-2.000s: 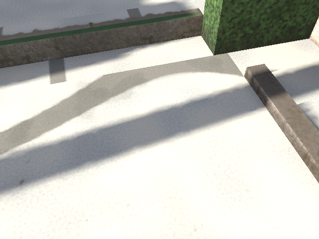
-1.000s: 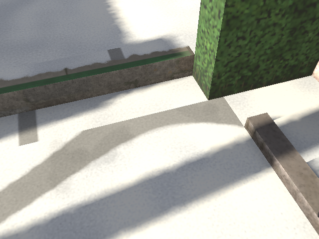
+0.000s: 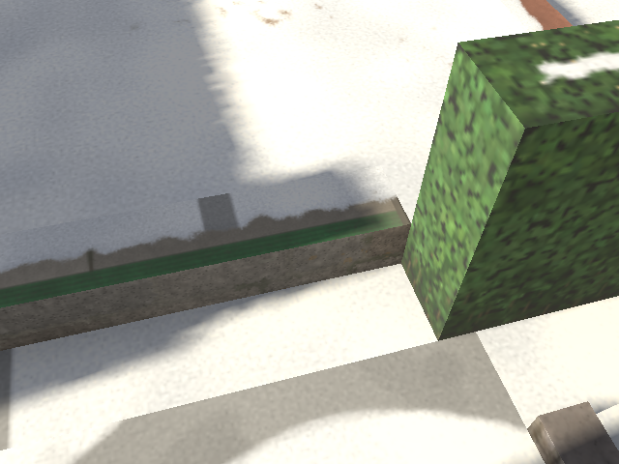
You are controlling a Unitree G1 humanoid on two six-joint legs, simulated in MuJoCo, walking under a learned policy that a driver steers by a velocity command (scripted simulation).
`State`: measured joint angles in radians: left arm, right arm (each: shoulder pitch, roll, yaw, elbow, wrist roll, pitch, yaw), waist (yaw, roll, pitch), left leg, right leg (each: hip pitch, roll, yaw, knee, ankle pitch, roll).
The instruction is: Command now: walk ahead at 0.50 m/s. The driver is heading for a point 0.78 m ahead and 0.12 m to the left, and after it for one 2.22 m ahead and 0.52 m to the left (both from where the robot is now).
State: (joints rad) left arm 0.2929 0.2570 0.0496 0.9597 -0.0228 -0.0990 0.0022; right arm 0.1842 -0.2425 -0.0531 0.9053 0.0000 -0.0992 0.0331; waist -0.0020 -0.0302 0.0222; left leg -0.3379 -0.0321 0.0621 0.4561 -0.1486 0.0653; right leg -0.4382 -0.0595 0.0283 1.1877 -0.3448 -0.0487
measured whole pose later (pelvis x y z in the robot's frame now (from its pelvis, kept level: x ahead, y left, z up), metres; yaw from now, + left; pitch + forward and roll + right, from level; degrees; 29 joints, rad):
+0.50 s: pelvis +0.27 -0.05 +0.00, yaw +1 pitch +1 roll +1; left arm 0.13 0.23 0.04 0.88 0.04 -0.09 -0.01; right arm 0.33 -0.26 -0.05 1.01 -0.01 -0.08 0.01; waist -0.04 0.02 0.04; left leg -0.28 -0.01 -0.01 1.04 -0.39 0.07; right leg -0.37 -0.01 -0.09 0.49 -0.14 -0.05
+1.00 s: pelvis +0.52 +0.02 -0.02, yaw +17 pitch +1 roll -1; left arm 0.30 0.23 0.05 0.96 0.02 -0.07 0.01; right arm 0.09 -0.25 -0.07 0.86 -0.03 -0.05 0.03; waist 0.02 -0.01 0.08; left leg -0.43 -0.06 0.08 0.61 -0.20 0.13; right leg -0.23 -0.08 -0.12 1.11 -0.44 0.00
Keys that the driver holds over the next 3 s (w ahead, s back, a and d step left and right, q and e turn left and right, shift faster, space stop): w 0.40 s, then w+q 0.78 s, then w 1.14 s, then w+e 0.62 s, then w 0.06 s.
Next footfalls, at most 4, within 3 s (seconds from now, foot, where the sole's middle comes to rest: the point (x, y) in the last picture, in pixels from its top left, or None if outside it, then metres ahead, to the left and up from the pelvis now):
0.40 right None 0.39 -0.14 -0.77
0.92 left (265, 400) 0.62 0.10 -0.77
1.60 right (268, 206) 1.05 0.11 -0.61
2.20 left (161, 141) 1.28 0.41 -0.61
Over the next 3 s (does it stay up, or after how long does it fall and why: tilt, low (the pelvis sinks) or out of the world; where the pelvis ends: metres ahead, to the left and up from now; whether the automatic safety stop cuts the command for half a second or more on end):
stays up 1.64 0.39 0.17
